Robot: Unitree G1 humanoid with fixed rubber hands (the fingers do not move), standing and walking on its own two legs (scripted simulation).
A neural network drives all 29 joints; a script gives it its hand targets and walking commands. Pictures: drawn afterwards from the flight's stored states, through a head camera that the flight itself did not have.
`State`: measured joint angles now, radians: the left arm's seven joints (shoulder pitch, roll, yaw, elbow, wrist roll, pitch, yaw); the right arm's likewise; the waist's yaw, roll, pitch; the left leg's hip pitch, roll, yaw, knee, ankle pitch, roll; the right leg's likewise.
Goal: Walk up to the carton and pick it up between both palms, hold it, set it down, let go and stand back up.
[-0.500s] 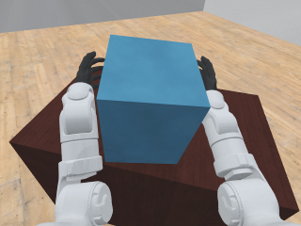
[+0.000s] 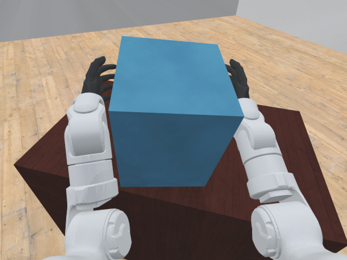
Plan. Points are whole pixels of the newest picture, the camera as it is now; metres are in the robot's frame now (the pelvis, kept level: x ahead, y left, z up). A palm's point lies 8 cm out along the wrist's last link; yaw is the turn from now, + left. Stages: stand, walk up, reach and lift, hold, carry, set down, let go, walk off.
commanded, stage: hold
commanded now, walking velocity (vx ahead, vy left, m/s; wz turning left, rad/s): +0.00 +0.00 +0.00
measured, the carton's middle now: (167, 118) +0.38 +0.00 +0.18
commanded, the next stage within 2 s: none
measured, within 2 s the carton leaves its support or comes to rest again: neither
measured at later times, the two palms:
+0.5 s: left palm (87, 98) +0.36 +0.16 +0.25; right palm (235, 97) +0.37 -0.14 +0.24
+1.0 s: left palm (95, 97) +0.36 +0.14 +0.25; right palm (241, 97) +0.37 -0.15 +0.24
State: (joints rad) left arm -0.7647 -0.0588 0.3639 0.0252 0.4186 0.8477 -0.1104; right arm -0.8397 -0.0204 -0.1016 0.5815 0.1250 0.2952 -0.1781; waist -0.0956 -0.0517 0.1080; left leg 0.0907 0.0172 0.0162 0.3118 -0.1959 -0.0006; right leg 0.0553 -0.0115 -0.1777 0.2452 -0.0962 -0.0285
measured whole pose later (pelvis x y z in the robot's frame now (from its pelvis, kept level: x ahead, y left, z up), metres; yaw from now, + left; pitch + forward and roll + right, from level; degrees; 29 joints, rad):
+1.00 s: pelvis +0.00 +0.00 +0.00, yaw +0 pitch -13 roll -1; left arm -0.72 -0.06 0.37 -0.07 0.42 0.90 -0.15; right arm -0.81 -0.04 -0.03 0.48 0.19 0.37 -0.22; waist -0.11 -0.04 0.12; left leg 0.12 0.03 0.02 0.32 -0.21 -0.01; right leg 0.08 0.00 -0.17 0.24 -0.11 -0.03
